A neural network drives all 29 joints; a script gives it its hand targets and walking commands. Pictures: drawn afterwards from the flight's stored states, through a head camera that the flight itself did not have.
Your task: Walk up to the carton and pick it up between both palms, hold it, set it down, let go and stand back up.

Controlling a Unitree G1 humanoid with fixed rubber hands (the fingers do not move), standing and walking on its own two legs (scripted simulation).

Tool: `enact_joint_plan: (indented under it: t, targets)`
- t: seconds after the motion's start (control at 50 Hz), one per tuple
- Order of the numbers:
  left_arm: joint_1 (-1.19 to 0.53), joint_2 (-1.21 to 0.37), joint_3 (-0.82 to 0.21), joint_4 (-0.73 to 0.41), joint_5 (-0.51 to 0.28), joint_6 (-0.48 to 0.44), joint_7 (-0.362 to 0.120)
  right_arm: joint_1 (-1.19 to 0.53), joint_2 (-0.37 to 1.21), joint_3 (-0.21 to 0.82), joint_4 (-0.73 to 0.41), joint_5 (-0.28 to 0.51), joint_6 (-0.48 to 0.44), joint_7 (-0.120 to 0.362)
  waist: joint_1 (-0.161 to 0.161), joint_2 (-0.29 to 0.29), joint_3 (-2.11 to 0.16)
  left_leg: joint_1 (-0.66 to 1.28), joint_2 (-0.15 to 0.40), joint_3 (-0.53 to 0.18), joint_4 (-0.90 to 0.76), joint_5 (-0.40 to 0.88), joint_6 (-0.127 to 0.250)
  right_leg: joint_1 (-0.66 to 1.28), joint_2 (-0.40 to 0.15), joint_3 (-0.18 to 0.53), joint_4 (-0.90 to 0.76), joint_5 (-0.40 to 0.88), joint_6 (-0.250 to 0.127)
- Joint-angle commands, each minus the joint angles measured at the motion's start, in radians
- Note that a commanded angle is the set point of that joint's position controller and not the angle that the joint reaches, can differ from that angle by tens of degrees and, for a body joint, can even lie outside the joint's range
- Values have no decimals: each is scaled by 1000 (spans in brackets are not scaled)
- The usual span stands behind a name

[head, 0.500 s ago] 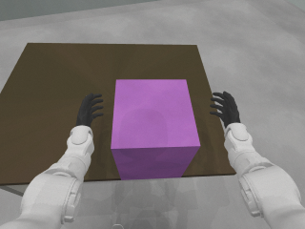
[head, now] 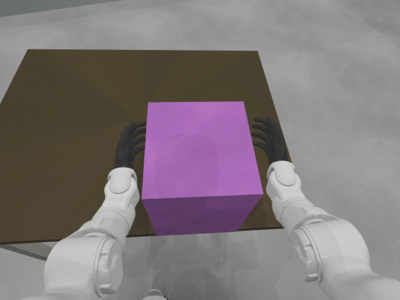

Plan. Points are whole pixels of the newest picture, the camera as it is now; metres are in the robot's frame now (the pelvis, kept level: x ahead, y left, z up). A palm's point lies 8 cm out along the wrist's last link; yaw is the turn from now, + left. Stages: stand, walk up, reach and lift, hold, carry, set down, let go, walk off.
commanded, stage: reach and lift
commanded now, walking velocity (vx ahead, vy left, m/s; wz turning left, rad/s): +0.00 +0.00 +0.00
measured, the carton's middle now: (197, 173) +0.41 +0.02 -0.04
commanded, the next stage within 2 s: none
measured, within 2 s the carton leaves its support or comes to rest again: leaves its support in 1.96 s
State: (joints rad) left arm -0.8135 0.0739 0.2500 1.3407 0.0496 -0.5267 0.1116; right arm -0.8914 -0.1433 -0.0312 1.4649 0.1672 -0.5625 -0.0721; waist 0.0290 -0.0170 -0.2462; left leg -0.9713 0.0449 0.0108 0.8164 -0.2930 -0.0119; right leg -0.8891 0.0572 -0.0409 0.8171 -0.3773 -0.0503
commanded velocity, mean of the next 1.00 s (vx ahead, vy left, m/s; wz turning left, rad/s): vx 0.00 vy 0.00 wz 0.00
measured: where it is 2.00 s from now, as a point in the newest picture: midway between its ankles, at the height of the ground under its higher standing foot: outside the picture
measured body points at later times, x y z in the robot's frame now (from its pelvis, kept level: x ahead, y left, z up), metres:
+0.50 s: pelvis -0.01 +0.01 +0.01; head +0.09 +0.03 +0.44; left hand +0.41 +0.17 +0.02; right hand +0.43 -0.13 +0.03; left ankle +0.04 +0.13 -0.69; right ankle -0.01 -0.09 -0.69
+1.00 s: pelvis +0.00 +0.00 +0.02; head +0.09 +0.02 +0.46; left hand +0.41 +0.16 +0.02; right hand +0.41 -0.13 +0.03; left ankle +0.03 +0.13 -0.69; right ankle -0.01 -0.09 -0.69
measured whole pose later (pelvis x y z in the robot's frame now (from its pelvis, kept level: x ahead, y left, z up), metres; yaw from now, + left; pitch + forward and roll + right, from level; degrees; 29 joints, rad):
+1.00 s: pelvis +0.00 +0.00 +0.02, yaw +1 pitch +19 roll -1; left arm -0.72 0.00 0.49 1.18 0.38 -0.49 0.14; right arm -0.77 0.05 -0.54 1.23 -0.36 -0.50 -0.09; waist -0.01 -0.02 -0.15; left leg -0.80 0.03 0.00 0.71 -0.26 -0.01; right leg -0.71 0.05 -0.05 0.71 -0.34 -0.05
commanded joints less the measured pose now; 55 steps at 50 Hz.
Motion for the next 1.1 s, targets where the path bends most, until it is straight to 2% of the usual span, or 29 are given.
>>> enact_joint_plan:
  t: [0.0, 0.02, 0.08, 0.14, 0.28, 0.32, 0.38, 0.42, 0.5, 0.54, 0.58, 0.62, 0.64, 0.66, 0.72, 0.78, 0.8, 0.86, 0.9, 0.96, 0.98, 1.0, 1.08]
  targets:
    - [-267, 27, 13, -117, 48, -20, 9, -301, -77, -51, -78, -45, -29, -7, -4, 26, -531, 493, -32, 6, 15, 418, -40, 173, -17, 26, -98, 443, 64]
    - [-267, 14, 15, -123, 49, -18, 12, -306, -74, -64, -89, -63, -30, -8, -9, 15, -530, 506, -31, 4, 13, 410, -40, 162, -14, 23, -101, 422, 63]
    - [-283, -3, 23, -140, 69, -9, 23, -315, -67, -107, -89, -102, -24, -12, -17, 32, -524, 537, -30, 2, 5, 413, -43, 145, -11, 15, -116, 403, 54]
    - [-284, -20, 32, -153, 87, 2, 34, -318, -51, -141, -95, -133, -11, -11, -15, 29, -515, 565, -26, 1, -2, 400, -46, 126, -7, 5, -131, 355, 47]
    - [-309, -54, 33, -181, 118, 28, 59, -330, -30, -189, -105, -174, 23, -11, -18, 56, -495, 600, -23, -2, -14, 380, -50, 89, -4, -2, -148, 275, 29]
    - [-303, -60, 37, -174, 123, 36, 63, -318, -21, -193, -103, -177, 36, -11, -11, 57, -468, 599, -21, 2, -18, 376, -48, 90, -3, 1, -159, 258, 26]
    - [-319, -70, 32, -174, 122, 38, 67, -333, 3, -209, -128, -197, 48, -13, -19, 40, -480, 589, -22, -2, -28, 330, -38, 92, -8, -3, -161, 217, 27]
    - [-319, -76, 30, -185, 130, 34, 73, -332, 10, -217, -151, -208, 47, -13, -11, 54, -505, 599, -23, 3, -22, 362, -43, 100, -7, -2, -158, 233, 26]
    - [-310, -91, 48, -173, 146, 39, 66, -328, 47, -218, -152, -223, 57, -20, -12, 31, -464, 555, -27, 3, -18, 354, -29, 130, -14, 6, -152, 244, 31]
    - [-322, -85, 45, -188, 154, 39, 69, -328, 39, -238, -144, -234, 56, -19, -19, 56, -480, 574, -25, 1, -17, 363, -38, 113, -13, 1, -149, 239, 25]
    - [-315, -89, 50, -191, 160, 45, 70, -326, 57, -230, -158, -236, 62, -22, -12, 52, -472, 572, -27, 4, -13, 360, -34, 118, -15, 4, -154, 238, 26]
    - [-320, -101, 51, -183, 154, 43, 64, -335, 84, -230, -172, -248, 65, -25, -17, 24, -467, 546, -30, 0, -14, 350, -24, 134, -18, 4, -150, 255, 32]
    - [-309, -111, 56, -176, 161, 37, 59, -324, 108, -221, -178, -251, 65, -25, -9, 21, -469, 535, -34, 4, -11, 359, -20, 150, -22, 11, -147, 270, 35]
    - [-321, -115, 58, -194, 170, 32, 59, -323, 115, -237, -176, -267, 64, -24, -21, 27, -485, 541, -33, 5, -11, 367, -23, 157, -23, 9, -145, 273, 37]
    - [-317, -140, 86, -189, 201, 28, 47, -311, 172, -255, -176, -306, 65, -21, -17, 19, -458, 516, -38, 10, -18, 363, -16, 194, -29, 17, -150, 290, 40]
    - [-308, -197, 91, -194, 250, 33, 29, -295, 252, -275, -170, -357, 61, -8, -16, 46, -441, 528, -40, 12, -22, 375, -15, 208, -33, 17, -154, 309, 36]
    - [-321, -233, 93, -193, 267, 33, 18, -300, 295, -290, -175, -393, 59, 1, -23, 39, -432, 535, -40, 11, -26, 364, -15, 203, -33, 16, -163, 295, 36]
    - [-320, -499, 47, -173, 350, 27, -50, -283, 614, -284, -180, -543, 47, 65, -34, 49, -419, 568, -42, 11, -53, 365, -13, 248, -37, 1, -183, 344, 35]
    - [-283, -555, 54, -135, 401, 30, -70, -242, 677, -323, -179, -629, 41, 97, -36, 53, -375, 590, -38, 13, -83, 337, -16, 262, -37, -14, -200, 339, 31]
    - [-243, -553, 56, -140, 421, 31, -66, -200, 681, -323, -194, -651, 37, 109, -27, 54, -353, 597, -31, 11, -108, 351, -15, 315, -42, -2, -217, 365, 30]
    - [-245, -541, 62, -149, 422, 30, -61, -201, 683, -312, -206, -647, 36, 107, -16, 38, -344, 580, -30, 14, -117, 354, -11, 338, -44, 0, -219, 375, 36]
    - [-246, -550, 55, -156, 418, 28, -59, -193, 685, -316, -205, -654, 35, 107, -27, 34, -338, 576, -28, 14, -127, 346, -12, 345, -45, 2, -225, 378, 38]
    - [-239, -570, 34, -176, 405, 17, -58, -174, 706, -313, -199, -675, 23, 104, -26, 19, -336, 586, -23, 17, -145, 370, -17, 372, -51, 0, -237, 422, 41]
